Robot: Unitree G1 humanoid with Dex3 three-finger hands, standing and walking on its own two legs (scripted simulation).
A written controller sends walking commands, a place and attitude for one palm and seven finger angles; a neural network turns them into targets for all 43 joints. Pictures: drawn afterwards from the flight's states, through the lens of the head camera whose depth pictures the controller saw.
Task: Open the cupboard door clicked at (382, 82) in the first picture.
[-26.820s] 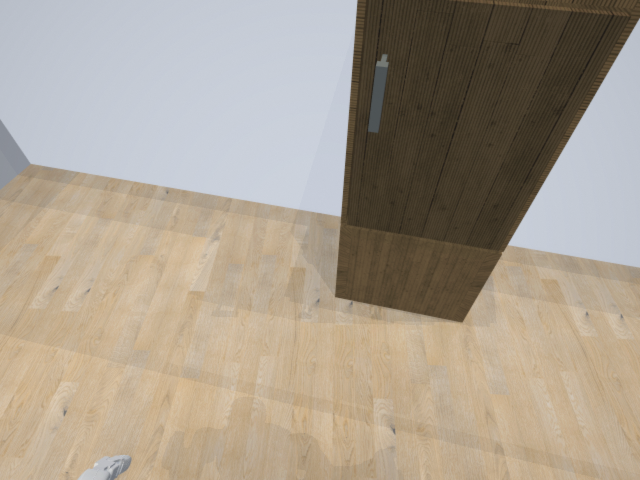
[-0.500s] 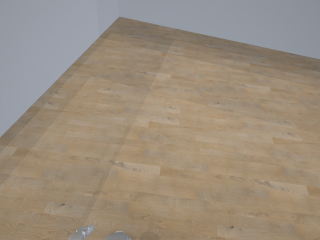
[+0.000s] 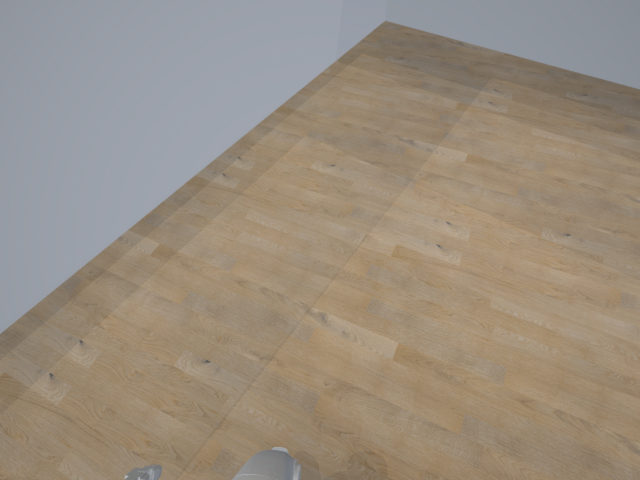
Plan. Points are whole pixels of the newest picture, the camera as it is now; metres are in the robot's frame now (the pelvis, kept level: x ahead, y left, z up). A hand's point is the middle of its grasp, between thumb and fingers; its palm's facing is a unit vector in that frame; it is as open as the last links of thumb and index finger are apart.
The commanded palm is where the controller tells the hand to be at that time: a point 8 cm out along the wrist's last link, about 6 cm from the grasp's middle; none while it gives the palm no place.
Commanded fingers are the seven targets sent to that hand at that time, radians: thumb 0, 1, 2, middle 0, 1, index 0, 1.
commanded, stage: turn to face it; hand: left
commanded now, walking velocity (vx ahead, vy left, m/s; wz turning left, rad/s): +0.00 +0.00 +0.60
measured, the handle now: out of the picture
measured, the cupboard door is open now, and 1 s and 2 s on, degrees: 41 41 41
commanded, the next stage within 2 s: none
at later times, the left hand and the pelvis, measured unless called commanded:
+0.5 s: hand out of the picture +0.04 +0.24 -0.16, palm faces +0.31 -0.91 -0.25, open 7.4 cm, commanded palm none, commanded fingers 0.00 0.90 0.90 -0.20 -0.30 -0.20 -0.30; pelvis +0.02 +0.00 +0.01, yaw +18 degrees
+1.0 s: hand out of the picture -0.02 +0.17 -0.17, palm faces +0.61 -0.76 -0.22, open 7.4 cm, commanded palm none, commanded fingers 0.00 0.90 0.90 -0.20 -0.30 -0.20 -0.30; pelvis +0.05 -0.02 +0.00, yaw +38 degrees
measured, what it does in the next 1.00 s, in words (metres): steps on the spot, turning left: left foot, then right foot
